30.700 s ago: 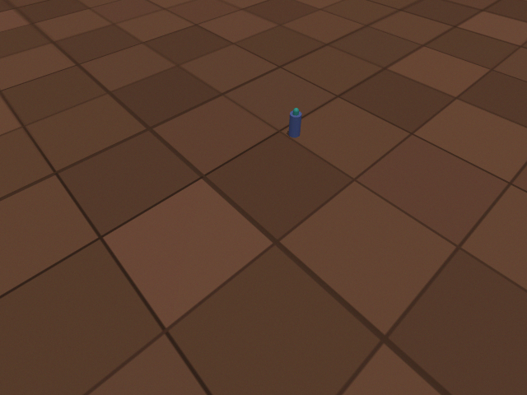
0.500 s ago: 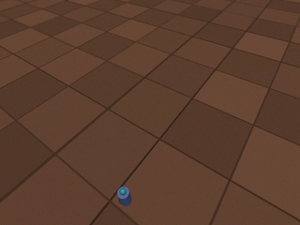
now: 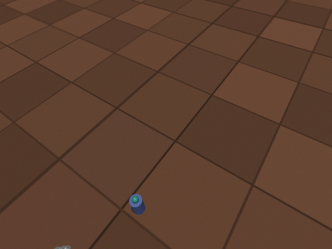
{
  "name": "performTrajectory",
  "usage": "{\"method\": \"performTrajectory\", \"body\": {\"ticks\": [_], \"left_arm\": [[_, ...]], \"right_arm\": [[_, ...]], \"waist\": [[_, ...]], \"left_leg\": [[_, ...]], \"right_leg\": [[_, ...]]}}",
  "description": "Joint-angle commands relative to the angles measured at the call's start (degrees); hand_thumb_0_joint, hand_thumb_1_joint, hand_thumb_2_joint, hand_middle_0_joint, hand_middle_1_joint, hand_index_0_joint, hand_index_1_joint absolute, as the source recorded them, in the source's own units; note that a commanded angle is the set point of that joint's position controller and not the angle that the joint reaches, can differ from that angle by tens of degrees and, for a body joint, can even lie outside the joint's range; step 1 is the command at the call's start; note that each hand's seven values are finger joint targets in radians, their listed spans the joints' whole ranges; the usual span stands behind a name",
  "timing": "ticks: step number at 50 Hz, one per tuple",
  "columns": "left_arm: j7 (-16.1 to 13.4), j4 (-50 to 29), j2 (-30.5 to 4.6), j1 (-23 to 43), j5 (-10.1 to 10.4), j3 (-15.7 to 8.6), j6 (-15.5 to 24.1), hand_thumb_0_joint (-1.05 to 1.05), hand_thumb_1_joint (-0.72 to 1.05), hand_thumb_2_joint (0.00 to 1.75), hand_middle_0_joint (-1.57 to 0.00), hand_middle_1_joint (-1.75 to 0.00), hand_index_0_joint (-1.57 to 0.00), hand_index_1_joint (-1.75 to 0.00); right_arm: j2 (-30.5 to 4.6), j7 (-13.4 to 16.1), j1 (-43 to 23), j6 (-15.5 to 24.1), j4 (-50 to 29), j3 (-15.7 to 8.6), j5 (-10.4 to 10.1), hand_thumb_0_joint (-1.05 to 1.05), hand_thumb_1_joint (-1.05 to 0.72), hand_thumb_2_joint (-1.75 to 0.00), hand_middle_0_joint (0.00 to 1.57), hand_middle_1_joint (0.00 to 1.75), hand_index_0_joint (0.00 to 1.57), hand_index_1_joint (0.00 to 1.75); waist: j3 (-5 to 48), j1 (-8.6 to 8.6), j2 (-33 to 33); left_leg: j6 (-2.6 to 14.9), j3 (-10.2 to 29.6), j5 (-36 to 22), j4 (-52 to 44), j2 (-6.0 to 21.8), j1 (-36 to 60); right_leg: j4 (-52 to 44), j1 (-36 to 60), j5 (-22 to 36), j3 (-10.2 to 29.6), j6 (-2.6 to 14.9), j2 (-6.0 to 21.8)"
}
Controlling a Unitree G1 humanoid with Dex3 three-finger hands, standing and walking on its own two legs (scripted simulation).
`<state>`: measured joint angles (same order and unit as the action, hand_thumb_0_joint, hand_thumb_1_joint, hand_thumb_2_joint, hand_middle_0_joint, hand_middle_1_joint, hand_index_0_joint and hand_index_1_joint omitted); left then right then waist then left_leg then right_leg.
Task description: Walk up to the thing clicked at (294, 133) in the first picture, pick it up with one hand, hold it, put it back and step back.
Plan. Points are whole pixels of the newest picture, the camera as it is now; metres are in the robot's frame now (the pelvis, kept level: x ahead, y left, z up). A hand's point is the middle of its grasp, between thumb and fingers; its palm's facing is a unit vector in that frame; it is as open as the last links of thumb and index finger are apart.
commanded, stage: step back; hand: left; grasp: from the side
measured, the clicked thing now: (137, 203) +0.42 +0.20 -0.68
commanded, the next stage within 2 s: none
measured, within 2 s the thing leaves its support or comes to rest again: neither
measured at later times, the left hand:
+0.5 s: hand out of the picture +0.05 +0.31 -0.18, palm faces -0.10 -0.93 -0.35, open 7.4 cm
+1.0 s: hand out of the picture -0.04 +0.32 -0.17, palm faces -0.05 -0.93 -0.36, open 7.4 cm
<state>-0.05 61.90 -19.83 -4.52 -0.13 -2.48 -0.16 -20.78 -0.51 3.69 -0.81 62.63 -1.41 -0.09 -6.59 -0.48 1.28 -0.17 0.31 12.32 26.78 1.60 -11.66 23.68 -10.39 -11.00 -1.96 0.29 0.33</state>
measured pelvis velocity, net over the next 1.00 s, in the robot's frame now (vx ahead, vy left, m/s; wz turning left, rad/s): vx -0.20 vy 0.07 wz -0.03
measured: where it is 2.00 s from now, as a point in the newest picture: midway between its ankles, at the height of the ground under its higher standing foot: outside the picture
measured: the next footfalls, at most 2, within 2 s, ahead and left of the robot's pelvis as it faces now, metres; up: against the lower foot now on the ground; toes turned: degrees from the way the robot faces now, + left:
left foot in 0.18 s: -0.01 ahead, +0.13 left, +0.00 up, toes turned -1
right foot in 0.60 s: -0.08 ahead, -0.06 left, +0.00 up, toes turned +0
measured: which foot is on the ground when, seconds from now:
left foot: down 0.00-0.00, up 0.02-0.16, down 0.18-0.66, up 0.68-0.94, down 0.96-1.00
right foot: down 0.00-0.20, up 0.22-0.58, down 0.60-1.00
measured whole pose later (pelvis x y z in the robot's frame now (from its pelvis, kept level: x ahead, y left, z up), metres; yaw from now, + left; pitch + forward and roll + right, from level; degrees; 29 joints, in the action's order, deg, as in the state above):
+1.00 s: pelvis -0.20 +0.07 -0.02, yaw -2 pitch -3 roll +2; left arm -0.2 43.0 -22.4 -4.6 -1.5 -3.9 -3.8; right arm -21.3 1.3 8.0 -1.1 51.4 -2.9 1.2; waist -12.7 0.7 -4.6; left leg 0.9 0.7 20.7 35.1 -3.9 -11.7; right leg 39.2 -23.0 -13.4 3.1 0.1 2.1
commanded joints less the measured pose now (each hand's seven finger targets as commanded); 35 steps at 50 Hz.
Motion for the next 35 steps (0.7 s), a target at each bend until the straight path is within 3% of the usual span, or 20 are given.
{"method": "performTrajectory", "body": {"ticks": [1,2,4,7,8,9,10,11,12,13,15,16,23,27,30,31,32,33,34,35], "left_arm": [[-1.60,-7.63,-17.53,3.67,-0.87,-4.60,0.42,0.00,0.90,0.90,-0.20,-0.30,-0.20,-0.30],[-1.54,-8.85,-17.73,4.08,-1.35,-4.81,0.27,0.00,0.90,0.90,-0.20,-0.30,-0.20,-0.30],[-1.49,-10.94,-16.59,6.63,-1.52,-4.47,-0.12,0.00,0.90,0.90,-0.20,-0.30,-0.20,-0.30],[-1.43,-12.44,-15.21,6.67,-1.16,-3.59,-1.30,0.00,0.90,0.90,-0.20,-0.30,-0.20,-0.30],[-1.32,-13.23,-13.87,5.38,-0.66,-3.30,-1.77,0.00,0.90,0.90,-0.20,-0.30,-0.20,-0.30],[-1.42,-14.06,-11.67,5.20,0.00,-2.98,-2.14,0.00,0.90,0.90,-0.20,-0.30,-0.20,-0.30],[-1.75,-13.91,-10.49,5.04,0.11,-3.02,-2.65,0.00,0.90,0.90,-0.20,-0.30,-0.20,-0.30],[-2.14,-13.78,-10.71,2.37,-0.39,-2.88,-3.00,0.00,0.90,0.90,-0.20,-0.30,-0.20,-0.30],[-2.55,-13.37,-10.82,2.11,-0.55,-2.86,-3.00,0.00,0.90,0.90,-0.20,-0.30,-0.20,-0.30],[-2.71,-13.04,-12.04,3.10,-0.55,-3.31,-3.17,0.00,0.90,0.90,-0.20,-0.30,-0.20,-0.30],[-2.33,-12.64,-12.84,0.58,0.24,-3.27,-3.31,0.00,0.90,0.90,-0.20,-0.30,-0.20,-0.30],[-2.23,-12.72,-12.69,-1.27,0.20,-3.23,-3.39,0.00,0.90,0.90,-0.20,-0.30,-0.20,-0.30],[-1.90,-15.62,-12.12,-0.08,-0.82,-3.93,-2.10,0.00,0.90,0.90,-0.20,-0.30,-0.20,-0.30],[-1.33,-15.39,-11.24,-2.89,-1.10,-4.29,-1.42,0.00,0.90,0.90,-0.20,-0.30,-0.20,-0.30],[-1.33,-13.44,-11.07,-8.28,-1.64,-4.48,-0.76,0.00,0.90,0.90,-0.20,-0.30,-0.20,-0.30],[-1.34,-13.79,-13.86,-8.21,-2.05,-5.17,-0.38,0.00,0.90,0.90,-0.20,-0.30,-0.20,-0.30],[-1.19,-14.90,-16.05,-6.63,-1.84,-5.70,-0.46,0.00,0.90,0.90,-0.20,-0.30,-0.20,-0.30],[-1.06,-16.56,-20.01,-3.03,-1.73,-6.30,-0.64,0.00,0.90,0.90,-0.20,-0.30,-0.20,-0.30],[-1.10,-18.36,-19.09,-1.41,-2.00,-6.29,-0.32,0.00,0.90,0.90,-0.20,-0.30,-0.20,-0.30],[-1.22,-19.00,-16.96,-1.16,-1.68,-6.03,-0.30,0.00,0.90,0.90,-0.20,-0.30,-0.20,-0.30]], "right_arm": [[-11.02,0.61,3.73,-1.14,-4.63,-3.43,0.24,0.00,-0.90,-0.90,0.20,0.30,0.20,0.30],[-11.35,0.34,4.73,-1.55,-5.38,-3.58,0.46,0.00,-0.90,-0.90,0.20,0.30,0.20,0.30],[-11.41,-0.01,6.99,-1.61,-6.20,-3.88,0.08,0.00,-0.90,-0.90,0.20,0.30,0.20,0.30],[-11.19,0.24,8.16,-0.69,-6.99,-3.96,0.48,0.00,-0.90,-0.90,0.20,0.30,0.20,0.30],[-12.91,0.55,7.16,-0.34,-7.89,-4.41,1.25,0.00,-0.90,-0.90,0.20,0.30,0.20,0.30],[-16.19,0.84,7.04,0.01,-8.23,-5.27,2.19,0.00,-0.90,-0.90,0.20,0.30,0.20,0.30],[-17.74,1.06,7.58,0.30,-8.59,-5.59,2.61,0.00,-0.90,-0.90,0.20,0.30,0.20,0.30],[-18.63,1.40,7.35,0.36,-9.42,-5.87,2.42,0.00,-0.90,-0.90,0.20,0.30,0.20,0.30],[-19.39,1.57,6.09,0.28,-10.82,-6.04,2.29,0.00,-0.90,-0.90,0.20,0.30,0.20,0.30],[-18.09,1.91,3.92,0.20,-11.56,-5.95,2.10,0.00,-0.90,-0.90,0.20,0.30,0.20,0.30],[-15.28,2.62,0.66,0.41,-12.48,-5.09,2.62,0.00,-0.90,-0.90,0.20,0.30,0.20,0.30],[-14.59,2.81,0.36,0.50,-13.03,-5.11,2.30,0.00,-0.90,-0.90,0.20,0.30,0.20,0.30],[-14.32,3.13,7.29,0.36,-14.03,-5.78,1.40,0.00,-0.90,-0.90,0.20,0.30,0.20,0.30],[-14.71,2.65,5.57,-0.03,-15.12,-5.66,1.13,0.00,-0.90,-0.90,0.20,0.30,0.20,0.30],[-14.28,2.32,2.21,-0.36,-15.85,-5.21,0.26,0.00,-0.90,-0.90,0.20,0.30,0.20,0.30],[-13.10,2.17,1.83,-0.29,-16.44,-4.78,-0.27,0.00,-0.90,-0.90,0.20,0.30,0.20,0.30],[-11.55,2.03,0.56,-0.29,-17.18,-4.19,-0.38,0.00,-0.90,-0.90,0.20,0.30,0.20,0.30],[-10.74,2.41,-0.02,-0.79,-16.73,-4.38,-0.29,0.00,-0.90,-0.90,0.20,0.30,0.20,0.30],[-12.23,2.54,1.44,-1.17,-15.98,-4.75,0.17,0.00,-0.90,-0.90,0.20,0.30,0.20,0.30],[-12.97,2.20,3.64,-1.16,-14.92,-4.65,0.21,0.00,-0.90,-0.90,0.20,0.30,0.20,0.30]], "waist": [[9.44,-0.33,-11.38],[9.80,-0.44,-11.77],[10.23,-1.71,-12.11],[10.50,-2.12,-8.93],[9.80,-1.53,-1.88],[9.94,-1.18,7.79],[9.01,-1.13,9.38],[9.39,-0.75,6.56],[9.82,-1.68,9.58],[8.98,-1.35,8.71],[8.16,1.35,7.33],[8.55,2.15,7.35],[10.21,-2.31,4.94],[11.39,-1.24,6.06],[12.38,1.65,2.39],[13.24,1.14,-3.34],[10.38,1.35,-9.55],[6.78,2.47,-18.78],[4.38,2.02,-16.10],[3.49,1.10,-13.14]], "left_leg": [[1.86,0.76,14.16,19.89,-3.93,-2.49],[2.48,2.15,17.35,23.82,-3.68,-3.15],[3.03,3.18,16.70,23.33,-2.74,-2.17],[2.04,0.75,-0.61,4.26,-1.78,-1.17],[2.54,5.36,-13.99,-2.68,2.29,0.06],[4.27,15.82,-29.10,-4.92,9.40,3.54],[7.54,21.42,-37.56,-5.09,13.63,8.04],[9.73,19.45,-43.62,-2.54,15.49,7.76],[9.41,22.85,-39.65,-4.54,16.96,4.77],[9.43,20.70,-34.04,-5.66,16.01,2.95],[5.09,11.62,-33.77,-2.44,9.14,5.60],[4.30,10.39,-31.72,-1.94,8.36,7.62],[11.98,13.32,-33.32,1.34,12.89,14.68],[11.60,12.79,-26.58,3.31,11.87,11.02],[8.46,10.42,-18.71,7.30,10.08,3.71],[6.06,8.33,-12.01,10.56,6.68,-3.22],[2.73,4.54,-0.72,16.14,-0.08,-9.92],[0.60,1.43,20.08,28.19,-6.99,-9.94],[-0.18,6.31,24.62,37.25,-6.42,-9.77],[-0.25,7.56,22.61,38.84,-6.17,-10.09]], "right_leg": [[-4.18,-1.09,22.20,17.39,13.88,19.45],[-3.23,-2.81,21.76,17.08,15.05,20.42],[-0.52,-4.82,21.55,13.50,13.45,18.60],[8.19,-2.38,18.07,8.85,7.62,12.24],[13.70,-4.07,12.21,6.02,4.71,7.53],[22.82,-9.94,1.00,3.98,2.19,-0.44],[28.99,-17.62,-21.62,7.39,1.73,-6.26],[34.10,-18.06,-24.93,10.70,1.52,-5.94],[37.74,-17.65,-25.48,13.06,1.34,-6.65],[40.30,-16.73,-23.04,14.60,1.68,-6.29],[41.19,-19.54,-16.17,14.60,1.22,-6.11],[41.23,-20.11,-14.01,14.06,1.21,-6.01],[28.79,-17.24,-17.08,9.84,-1.36,-3.40],[14.65,-10.07,-14.09,5.99,0.32,-1.70],[1.15,-0.09,2.13,5.84,2.03,-1.16],[3.47,4.13,11.11,13.29,4.30,3.46],[-0.04,3.19,13.88,22.00,9.15,10.19],[-3.72,-5.20,18.23,32.06,17.78,20.28],[-3.95,-8.61,18.71,33.80,19.28,21.68],[-3.42,-8.80,19.65,30.70,18.18,19.94]]}}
